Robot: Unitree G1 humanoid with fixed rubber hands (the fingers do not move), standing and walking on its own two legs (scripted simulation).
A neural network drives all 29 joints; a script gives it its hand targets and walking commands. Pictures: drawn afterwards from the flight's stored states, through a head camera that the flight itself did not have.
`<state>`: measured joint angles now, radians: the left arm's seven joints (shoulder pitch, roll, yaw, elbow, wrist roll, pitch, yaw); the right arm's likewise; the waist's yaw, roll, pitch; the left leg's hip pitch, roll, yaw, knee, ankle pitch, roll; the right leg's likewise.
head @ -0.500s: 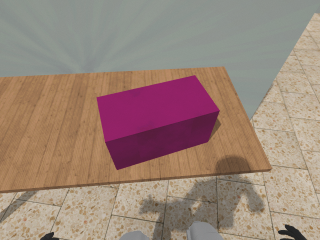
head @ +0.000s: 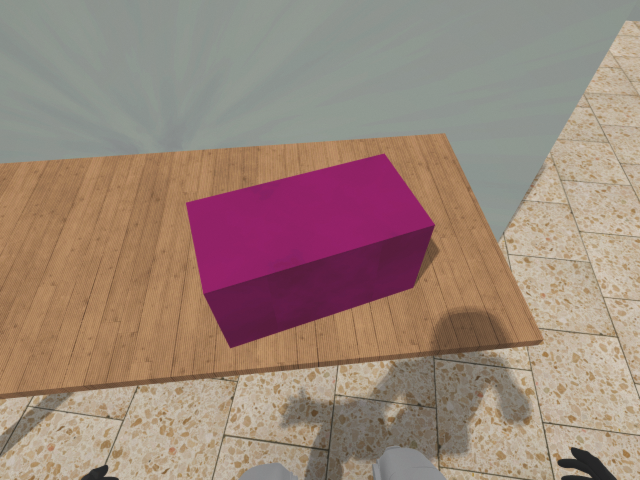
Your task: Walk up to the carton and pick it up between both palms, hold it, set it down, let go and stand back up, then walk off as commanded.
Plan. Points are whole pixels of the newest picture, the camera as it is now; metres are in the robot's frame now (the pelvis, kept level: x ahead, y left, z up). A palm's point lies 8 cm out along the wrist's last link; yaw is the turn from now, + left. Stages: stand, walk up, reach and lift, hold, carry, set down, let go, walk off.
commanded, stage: walk up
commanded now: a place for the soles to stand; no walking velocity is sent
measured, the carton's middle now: (309, 248) +0.44 +0.02 -0.02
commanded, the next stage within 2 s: reach and lift in 1.28 s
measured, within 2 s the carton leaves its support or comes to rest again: neither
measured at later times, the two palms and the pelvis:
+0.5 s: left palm out of the picture +0.10 +0.32 -0.09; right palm out of the picture +0.09 -0.32 -0.09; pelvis +0.01 +0.00 +0.00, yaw +0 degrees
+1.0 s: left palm out of the picture +0.11 +0.33 -0.10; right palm out of the picture +0.10 -0.31 -0.09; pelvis +0.01 +0.01 +0.00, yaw +0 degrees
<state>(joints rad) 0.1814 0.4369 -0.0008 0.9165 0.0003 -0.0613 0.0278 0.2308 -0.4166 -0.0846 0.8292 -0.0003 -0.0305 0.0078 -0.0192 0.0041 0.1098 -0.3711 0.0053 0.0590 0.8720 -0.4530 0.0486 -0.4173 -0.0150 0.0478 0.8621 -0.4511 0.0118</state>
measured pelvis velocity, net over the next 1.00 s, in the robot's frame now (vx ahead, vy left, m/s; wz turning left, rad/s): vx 0.01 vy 0.01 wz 0.00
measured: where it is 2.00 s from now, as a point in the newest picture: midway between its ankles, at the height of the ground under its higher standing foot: outside the picture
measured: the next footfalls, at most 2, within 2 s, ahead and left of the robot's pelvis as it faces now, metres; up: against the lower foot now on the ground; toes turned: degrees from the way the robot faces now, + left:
none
